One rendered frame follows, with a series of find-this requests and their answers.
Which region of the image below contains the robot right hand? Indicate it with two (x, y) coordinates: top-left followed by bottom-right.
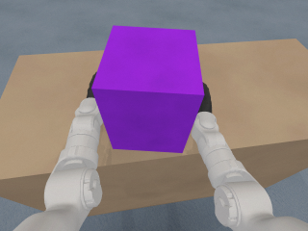
(198, 82), (213, 114)

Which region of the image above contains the left robot forearm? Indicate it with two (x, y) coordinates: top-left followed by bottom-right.
(44, 97), (103, 207)

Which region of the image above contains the robot left hand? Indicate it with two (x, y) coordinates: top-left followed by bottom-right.
(87, 71), (97, 98)

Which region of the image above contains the pedestal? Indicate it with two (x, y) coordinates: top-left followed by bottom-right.
(0, 38), (308, 217)

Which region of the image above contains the carton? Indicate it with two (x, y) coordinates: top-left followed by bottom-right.
(91, 25), (205, 153)

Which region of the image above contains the robot left upper arm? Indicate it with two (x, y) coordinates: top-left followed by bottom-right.
(13, 167), (103, 231)

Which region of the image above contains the robot right upper arm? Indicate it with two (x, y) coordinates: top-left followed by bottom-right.
(214, 181), (308, 231)

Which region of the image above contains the right robot forearm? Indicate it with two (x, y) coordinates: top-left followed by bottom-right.
(191, 112), (273, 212)

